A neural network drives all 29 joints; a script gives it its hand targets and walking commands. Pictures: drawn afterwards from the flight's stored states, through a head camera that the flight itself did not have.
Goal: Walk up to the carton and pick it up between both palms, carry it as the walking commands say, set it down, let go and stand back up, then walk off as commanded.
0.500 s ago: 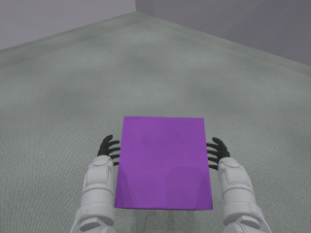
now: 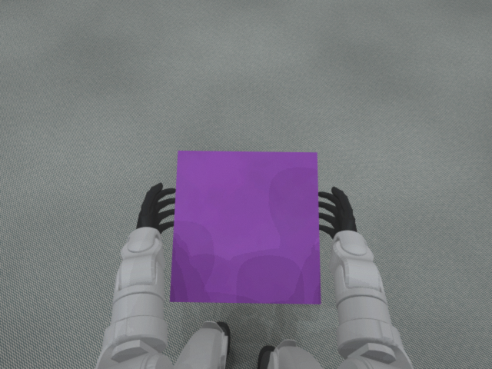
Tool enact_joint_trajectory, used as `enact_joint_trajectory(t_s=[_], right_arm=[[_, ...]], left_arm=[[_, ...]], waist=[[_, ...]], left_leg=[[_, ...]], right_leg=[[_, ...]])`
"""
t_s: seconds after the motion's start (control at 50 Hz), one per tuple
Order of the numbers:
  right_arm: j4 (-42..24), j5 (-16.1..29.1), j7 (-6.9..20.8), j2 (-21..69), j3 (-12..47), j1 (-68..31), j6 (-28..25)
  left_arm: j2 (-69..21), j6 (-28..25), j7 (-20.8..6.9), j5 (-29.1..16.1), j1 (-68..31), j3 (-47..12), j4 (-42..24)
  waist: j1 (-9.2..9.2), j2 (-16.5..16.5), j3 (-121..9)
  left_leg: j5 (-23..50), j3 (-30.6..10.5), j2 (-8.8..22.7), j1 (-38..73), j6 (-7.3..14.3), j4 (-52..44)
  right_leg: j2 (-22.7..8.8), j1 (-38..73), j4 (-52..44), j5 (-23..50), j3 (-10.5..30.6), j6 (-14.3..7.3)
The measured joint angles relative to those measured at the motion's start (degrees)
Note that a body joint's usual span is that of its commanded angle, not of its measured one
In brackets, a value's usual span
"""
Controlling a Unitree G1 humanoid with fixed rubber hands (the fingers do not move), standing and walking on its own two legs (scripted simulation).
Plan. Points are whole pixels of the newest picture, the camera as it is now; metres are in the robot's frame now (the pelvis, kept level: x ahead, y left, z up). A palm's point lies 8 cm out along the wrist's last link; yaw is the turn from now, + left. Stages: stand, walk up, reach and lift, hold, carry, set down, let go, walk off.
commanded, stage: set down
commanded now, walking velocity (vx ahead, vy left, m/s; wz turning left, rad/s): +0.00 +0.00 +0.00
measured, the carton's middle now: (246, 226) +0.39 +0.04 -0.17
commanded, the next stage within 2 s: none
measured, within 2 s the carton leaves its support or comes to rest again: neither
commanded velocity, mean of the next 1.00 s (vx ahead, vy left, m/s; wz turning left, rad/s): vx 0.00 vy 0.00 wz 0.00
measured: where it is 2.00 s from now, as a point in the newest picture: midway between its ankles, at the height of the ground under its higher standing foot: outside the picture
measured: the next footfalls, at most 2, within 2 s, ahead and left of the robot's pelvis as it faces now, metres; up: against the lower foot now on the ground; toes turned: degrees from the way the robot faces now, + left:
none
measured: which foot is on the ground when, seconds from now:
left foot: down 0.00-1.00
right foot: down 0.00-1.00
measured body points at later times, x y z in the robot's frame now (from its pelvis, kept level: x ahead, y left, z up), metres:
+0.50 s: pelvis -0.03 +0.01 -0.08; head +0.17 +0.04 +0.33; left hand +0.38 +0.21 -0.15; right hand +0.40 -0.12 -0.14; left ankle +0.08 +0.10 -0.70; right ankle +0.02 -0.08 -0.70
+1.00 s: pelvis -0.04 +0.02 -0.15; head +0.20 +0.04 +0.23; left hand +0.41 +0.22 -0.23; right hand +0.43 -0.12 -0.23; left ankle +0.08 +0.10 -0.70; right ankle +0.02 -0.08 -0.70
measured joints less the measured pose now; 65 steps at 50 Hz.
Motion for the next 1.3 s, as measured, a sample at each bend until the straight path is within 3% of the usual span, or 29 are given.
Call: enact_joint_trajectory(t_s=[0.3,0.86,1.3], right_arm=[[1.51,1.66,0.09,-2.16,-1.47,-6.70,-0.59],[8.71,4.20,1.82,-9.10,-3.17,-21.39,2.47],[8.39,7.40,-3.09,-10.11,-0.22,-26.83,2.63]], left_arm=[[0.83,0.27,0.55,-0.34,-6.70,0.86,0.65],[3.61,4.21,5.22,-2.66,-19.35,0.24,4.00],[8.66,2.82,5.06,-5.95,-26.28,-1.01,8.12]], waist=[[-0.34,-0.42,-3.72],[-1.21,-0.72,-8.55],[-0.68,-0.48,-8.34]], left_leg=[[-2.57,0.62,0.31,-18.42,0.60,11.65],[-7.47,2.41,0.66,-46.38,2.56,33.66],[-9.94,1.83,1.29,-61.81,2.11,45.69]], right_leg=[[-0.04,-18.55,12.13,-2.91,-0.20,0.45],[-0.58,-46.41,35.01,-8.71,-0.10,1.82],[-0.41,-61.47,47.33,-11.93,-1.64,1.02]])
